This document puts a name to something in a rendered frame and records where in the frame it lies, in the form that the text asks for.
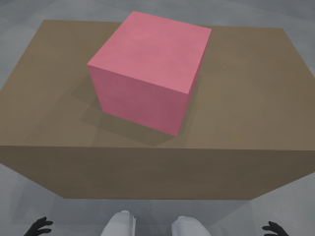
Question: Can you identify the carton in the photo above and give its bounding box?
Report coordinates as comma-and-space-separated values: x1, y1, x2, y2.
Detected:
87, 11, 212, 137

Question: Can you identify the robot left thigh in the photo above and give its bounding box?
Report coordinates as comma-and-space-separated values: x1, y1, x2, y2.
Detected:
100, 212, 136, 236

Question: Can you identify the robot thigh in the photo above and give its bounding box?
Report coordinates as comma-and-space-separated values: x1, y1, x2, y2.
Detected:
171, 216, 212, 236
100, 212, 136, 236

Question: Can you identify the robot right thigh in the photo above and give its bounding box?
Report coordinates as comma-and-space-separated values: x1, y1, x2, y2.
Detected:
171, 216, 212, 236

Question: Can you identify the robot left hand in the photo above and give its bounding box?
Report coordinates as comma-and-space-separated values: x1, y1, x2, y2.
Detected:
24, 216, 53, 236

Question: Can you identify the robot right hand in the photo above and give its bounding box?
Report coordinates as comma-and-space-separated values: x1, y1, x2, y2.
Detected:
262, 221, 288, 236

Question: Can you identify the pedestal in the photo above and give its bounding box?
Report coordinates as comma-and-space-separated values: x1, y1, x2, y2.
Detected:
0, 20, 315, 201

